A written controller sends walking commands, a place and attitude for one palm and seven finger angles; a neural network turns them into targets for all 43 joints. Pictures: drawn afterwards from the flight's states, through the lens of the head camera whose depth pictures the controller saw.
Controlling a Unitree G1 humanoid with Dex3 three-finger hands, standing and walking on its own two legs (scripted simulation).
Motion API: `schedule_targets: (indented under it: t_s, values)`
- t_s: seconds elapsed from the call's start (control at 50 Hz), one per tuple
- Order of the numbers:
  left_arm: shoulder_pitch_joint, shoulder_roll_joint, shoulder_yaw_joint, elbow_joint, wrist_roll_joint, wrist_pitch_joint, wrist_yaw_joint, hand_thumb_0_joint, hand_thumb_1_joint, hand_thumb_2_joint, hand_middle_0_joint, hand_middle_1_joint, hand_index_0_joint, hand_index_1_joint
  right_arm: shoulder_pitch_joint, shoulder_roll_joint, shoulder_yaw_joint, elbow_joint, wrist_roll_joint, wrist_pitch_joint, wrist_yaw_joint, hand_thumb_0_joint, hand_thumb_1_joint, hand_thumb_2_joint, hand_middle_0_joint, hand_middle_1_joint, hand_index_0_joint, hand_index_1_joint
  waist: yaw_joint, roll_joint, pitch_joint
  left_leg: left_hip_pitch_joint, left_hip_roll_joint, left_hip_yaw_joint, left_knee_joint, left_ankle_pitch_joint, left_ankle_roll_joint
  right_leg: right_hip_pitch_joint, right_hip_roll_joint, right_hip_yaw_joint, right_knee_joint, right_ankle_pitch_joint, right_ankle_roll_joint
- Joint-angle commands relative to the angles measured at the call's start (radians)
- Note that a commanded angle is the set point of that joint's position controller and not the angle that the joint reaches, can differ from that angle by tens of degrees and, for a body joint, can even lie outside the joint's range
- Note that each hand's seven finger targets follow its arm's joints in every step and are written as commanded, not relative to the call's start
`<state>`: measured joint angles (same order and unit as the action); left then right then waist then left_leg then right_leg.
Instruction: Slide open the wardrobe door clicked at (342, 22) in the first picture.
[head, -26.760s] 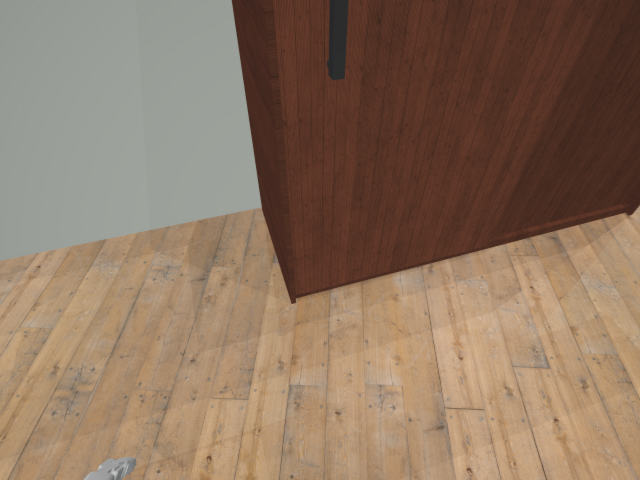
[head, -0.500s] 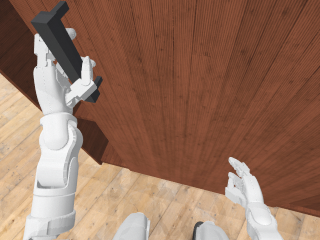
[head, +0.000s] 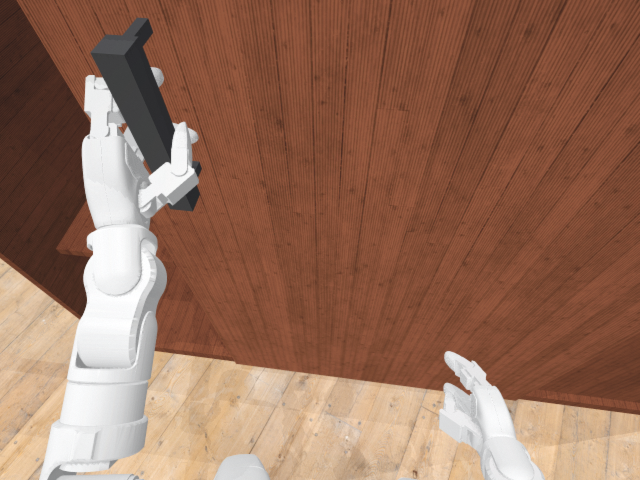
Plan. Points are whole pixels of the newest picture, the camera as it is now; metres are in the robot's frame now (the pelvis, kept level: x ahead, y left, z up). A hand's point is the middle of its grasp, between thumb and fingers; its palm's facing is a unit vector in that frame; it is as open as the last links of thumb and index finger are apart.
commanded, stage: step sideways, sliding the door along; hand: left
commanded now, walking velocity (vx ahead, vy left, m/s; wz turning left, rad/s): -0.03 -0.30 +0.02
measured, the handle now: (165, 124) +0.40 +0.22 +0.21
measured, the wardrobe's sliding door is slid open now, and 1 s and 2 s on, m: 0.36 0.57 0.57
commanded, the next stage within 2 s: stop walking and hold the door there in 1.26 s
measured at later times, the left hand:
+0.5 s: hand (294, 176) +0.35 +0.08 +0.21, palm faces +0.33 -0.94 -0.05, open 7.5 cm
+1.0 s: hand (414, 187) +0.35 -0.03 +0.21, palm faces +0.36 -0.93 -0.05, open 7.6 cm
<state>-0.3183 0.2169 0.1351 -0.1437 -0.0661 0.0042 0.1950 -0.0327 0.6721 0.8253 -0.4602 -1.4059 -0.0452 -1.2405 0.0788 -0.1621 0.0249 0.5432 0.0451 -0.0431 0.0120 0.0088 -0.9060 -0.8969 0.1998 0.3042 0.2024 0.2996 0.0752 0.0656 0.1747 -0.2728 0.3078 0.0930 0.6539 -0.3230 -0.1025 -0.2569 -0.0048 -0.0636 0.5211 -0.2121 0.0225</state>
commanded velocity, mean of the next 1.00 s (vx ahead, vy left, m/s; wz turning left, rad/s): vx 0.08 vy -0.30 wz -0.02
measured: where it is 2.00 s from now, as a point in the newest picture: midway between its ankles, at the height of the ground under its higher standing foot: outside the picture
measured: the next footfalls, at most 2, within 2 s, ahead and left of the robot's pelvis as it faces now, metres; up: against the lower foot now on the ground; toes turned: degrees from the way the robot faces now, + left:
left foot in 0.18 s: +0.01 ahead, +0.10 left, +0.00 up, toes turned +10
right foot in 0.48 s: +0.03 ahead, -0.28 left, +0.00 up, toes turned -6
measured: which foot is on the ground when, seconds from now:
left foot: up 0.00-0.16, down 0.18-0.50, up 0.52-0.62, down 0.64-1.00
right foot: down 0.00-0.18, up 0.20-0.46, down 0.48-0.64, up 0.66-0.96, down 0.98-1.00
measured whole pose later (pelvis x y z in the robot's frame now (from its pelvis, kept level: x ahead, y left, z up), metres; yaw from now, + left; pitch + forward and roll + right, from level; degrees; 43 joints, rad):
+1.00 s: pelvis -0.03 -0.24 -0.01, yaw +2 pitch -3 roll -2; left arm -0.57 0.24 0.10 0.11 -0.10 0.06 0.20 -0.01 0.71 0.85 -0.38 -1.41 -0.01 -1.18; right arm 0.09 -0.17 0.02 0.57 0.07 0.02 0.00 0.01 -0.91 -0.90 0.20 0.30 0.20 0.30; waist 0.13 0.05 0.17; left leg -0.27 0.29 0.04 0.65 -0.30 -0.13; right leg -0.26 -0.05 -0.09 0.58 -0.24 0.03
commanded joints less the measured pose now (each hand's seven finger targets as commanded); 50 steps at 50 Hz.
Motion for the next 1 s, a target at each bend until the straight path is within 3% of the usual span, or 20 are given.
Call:
schedule_targets:
  t_s: [0.0,0.06,0.12,0.16,0.2,0.26,0.32,0.4,0.44,0.48,0.54,0.58,0.6,0.62,0.64,0.66,0.78,0.9,0.94,0.98]
  values:
    - [-0.297,0.05,-0.212,-0.421,0.013,-0.145,-0.071,0.0,0.9,0.9,-0.45,-1.4,-0.45,-1.4,-0.11,-0.076,-0.041,-0.133,0.004,-0.081,-0.047,0.0,-0.9,-0.9,0.2,0.3,0.2,0.3,-0.015,-0.364,-0.572,-0.121,-0.252,-0.065,0.442,-0.349,0.077,0.303,-0.307,0.268,-0.036,1.08,-0.159]
    - [-0.43,0.028,-0.19,-0.437,-0.002,-0.165,-0.045,0.0,0.9,0.9,-0.45,-1.4,-0.45,-1.4,-0.094,-0.092,-0.039,-0.081,-0.003,-0.051,-0.06,0.0,-0.9,-0.9,0.2,0.3,0.2,0.3,-0.076,-0.29,-0.564,-0.146,-0.23,-0.056,0.19,-0.226,0.062,0.379,-0.277,0.199,0.032,0.976,-0.191]
    - [-0.449,0.127,-0.102,-0.361,0.002,-0.168,-0.044,0.0,0.9,0.9,-0.45,-1.4,-0.45,-1.4,-0.076,-0.144,-0.076,-0.056,-0.009,-0.001,-0.075,0.0,-0.9,-0.9,0.2,0.3,0.2,0.3,-0.101,-0.145,-0.594,0.21,-0.167,-0.009,-0.198,0.291,0.077,0.146,-0.183,0.083,0.184,0.615,-0.092]
    - [-0.443,-0.004,-0.209,-0.314,-0.009,-0.147,-0.089,0.0,0.9,0.9,-0.45,-1.4,-0.45,-1.4,-0.086,-0.179,-0.097,-0.107,-0.017,0.024,-0.057,0.0,-0.9,-0.9,0.2,0.3,0.2,0.3,-0.068,0.209,-0.596,0.502,0.248,-0.427,-0.212,1.052,0.271,-0.309,-0.017,0.092,0.451,-0.32,0.018]
    - [-0.556,0.003,-0.19,-0.261,0.001,-0.122,-0.112,0.0,0.9,0.9,-0.45,-1.4,-0.45,-1.4,-0.121,-0.188,-0.09,-0.111,-0.007,0.027,-0.027,0.0,-0.9,-0.9,0.2,0.3,0.2,0.3,-0.058,0.109,-0.523,0.394,0.24,-0.319,-0.248,0.68,0.293,-0.328,-0.026,0.138,0.581,-0.25,0.007]
    - [-0.63,-0.029,-0.242,-0.229,-0.01,-0.117,-0.114,0.0,0.9,0.9,-0.45,-1.4,-0.45,-1.4,-0.108,-0.179,-0.078,-0.087,-0.01,0.02,-0.021,0.0,-0.9,-0.9,0.2,0.3,0.2,0.3,-0.072,0.245,-0.438,0.406,0.18,-0.211,-0.223,0.749,0.267,-0.37,-0.069,0.116,0.513,-0.213,0.003]
    - [-0.609,-0.019,-0.23,-0.18,-0.015,-0.091,-0.111,0.0,0.9,0.9,-0.45,-1.4,-0.45,-1.4,-0.071,-0.198,-0.086,-0.1,-0.001,0.028,-0.027,0.0,-0.9,-0.9,0.2,0.3,0.2,0.3,-0.078,0.207,-0.448,0.35,0.11,-0.061,-0.199,0.741,0.202,-0.177,-0.033,0.023,0.281,-0.164,0.001]
    - [-0.602,-0.03,-0.242,-0.146,-0.016,-0.091,-0.102,0.0,0.9,0.9,-0.45,-1.4,-0.45,-1.4,-0.061,-0.19,-0.079,-0.107,0.014,0.017,-0.031,0.0,-0.9,-0.9,0.2,0.3,0.2,0.3,-0.084,0.196,-0.48,0.296,0.049,-0.019,-0.105,0.629,0.144,0.036,0.017,-0.057,0.015,-0.024,0.001]
    - [-0.614,-0.02,-0.253,-0.16,-0.008,-0.095,-0.091,0.0,0.9,0.9,-0.45,-1.4,-0.45,-1.4,-0.066,-0.167,-0.066,-0.107,0.028,0.007,-0.035,0.0,-0.9,-0.9,0.2,0.3,0.2,0.3,-0.082,0.055,-0.515,0.197,-0.04,0.008,0.014,0.486,0.11,0.192,-0.063,0.0,-0.116,0.248,-0.029]
    - [-0.632,0.028,-0.241,-0.163,0.001,-0.101,-0.074,0.0,0.9,0.9,-0.45,-1.4,-0.45,-1.4,-0.1,-0.114,-0.05,-0.1,0.016,-0.007,-0.051,0.0,-0.9,-0.9,0.2,0.3,0.2,0.3,-0.069,-0.258,-0.518,-0.104,-0.206,0.025,0.236,-0.16,0.069,0.335,-0.292,0.189,-0.058,0.857,-0.136]
    - [-0.65,0.029,-0.232,-0.207,-0.006,-0.104,-0.059,0.0,0.9,0.9,-0.45,-1.4,-0.45,-1.4,-0.078,-0.121,-0.064,-0.047,0.011,-0.011,-0.073,0.0,-0.9,-0.9,0.2,0.3,0.2,0.3,-0.062,-0.311,-0.54,-0.166,-0.231,-0.024,0.262,-0.251,0.078,0.386,-0.288,0.175,0.028,0.934,-0.165]
    - [-0.728,-0.027,-0.269,-0.198,-0.015,-0.117,-0.06,0.0,0.9,0.9,-0.45,-1.4,-0.45,-1.4,-0.063,-0.122,-0.059,-0.028,0.005,-0.005,-0.076,0.0,-0.9,-0.9,0.2,0.3,0.2,0.3,-0.101,-0.264,-0.548,-0.011,-0.195,-0.001,-0.057,-0.003,0.088,0.304,-0.244,0.079,0.144,0.854,-0.132]
    - [-0.729,-0.041,-0.279,-0.203,-0.023,-0.123,-0.069,0.0,0.9,0.9,-0.45,-1.4,-0.45,-1.4,-0.056,-0.148,-0.07,-0.03,0.003,0.005,-0.077,0.0,-0.9,-0.9,0.2,0.3,0.2,0.3,-0.119,-0.133,-0.577,0.249,-0.113,-0.052,-0.188,0.431,0.119,0.096,-0.172,0.003,0.26,0.605,-0.061]
    - [-0.733,-0.03,-0.276,-0.248,-0.035,-0.132,-0.081,0.0,0.9,0.9,-0.45,-1.4,-0.45,-1.4,-0.067,-0.207,-0.099,-0.057,-0.009,0.016,-0.073,0.0,-0.9,-0.9,0.2,0.3,0.2,0.3,-0.111,0.171,-0.598,0.531,0.129,-0.339,-0.177,0.989,0.212,-0.24,-0.041,-0.011,0.425,0.003,0.016]
    - [-0.701,-0.084,-0.297,-0.167,-0.024,-0.115,-0.098,0.0,0.9,0.9,-0.45,-1.4,-0.45,-1.4,-0.075,-0.182,-0.087,-0.08,-0.002,0.037,-0.046,0.0,-0.9,-0.9,0.2,0.3,0.2,0.3,-0.082,0.203,-0.607,0.552,0.231,-0.416,-0.171,1.124,0.263,-0.306,-0.036,0.095,0.571,-0.36,0.005]
    - [-0.721,-0.088,-0.28,-0.106,-0.027,-0.096,-0.113,0.0,0.9,0.9,-0.45,-1.4,-0.45,-1.4,-0.102,-0.207,-0.093,-0.089,0.012,0.045,-0.018,0.0,-0.9,-0.9,0.2,0.3,0.2,0.3,-0.069,0.085,-0.596,0.473,0.234,-0.367,-0.199,0.792,0.274,-0.293,-0.049,0.145,0.636,-0.305,-0.008]
    - [-0.739,-0.088,-0.303,-0.113,-0.021,-0.08,-0.114,0.0,0.9,0.9,-0.45,-1.4,-0.45,-1.4,-0.082,-0.19,-0.089,-0.091,0.01,0.045,-0.014,0.0,-0.9,-0.9,0.2,0.3,0.2,0.3,-0.086,0.229,-0.465,0.393,0.131,-0.103,-0.21,0.692,0.226,-0.273,-0.062,0.047,0.448,-0.187,0.006]
    - [-0.709,-0.08,-0.299,-0.124,-0.026,-0.093,-0.107,0.0,0.9,0.9,-0.45,-1.4,-0.45,-1.4,-0.089,-0.177,-0.077,-0.122,0.022,0.024,-0.019,0.0,-0.9,-0.9,0.2,0.3,0.2,0.3,-0.084,0.223,-0.494,0.325,0.069,-0.025,-0.098,0.664,0.155,0.007,0.006,-0.051,0.073,-0.05,0.001]
    - [-0.696,-0.053,-0.29,-0.139,-0.013,-0.096,-0.095,0.0,0.9,0.9,-0.45,-1.4,-0.45,-1.4,-0.09,-0.157,-0.067,-0.118,0.035,0.015,-0.021,0.0,-0.9,-0.9,0.2,0.3,0.2,0.3,-0.076,0.094,-0.521,0.223,-0.018,0.0,0.023,0.511,0.113,0.168,-0.042,-0.019,-0.097,0.201,-0.018]
    - [-0.674,0.049,-0.235,-0.156,0.002,-0.101,-0.075,0.0,0.9,0.9,-0.45,-1.4,-0.45,-1.4,-0.13,-0.105,-0.054,-0.116,0.025,0.002,-0.039,0.0,-0.9,-0.9,0.2,0.3,0.2,0.3,-0.052,-0.32,-0.527,-0.158,-0.217,0.024,0.328,-0.242,0.1,0.381,-0.309,0.236,-0.056,0.939,-0.142]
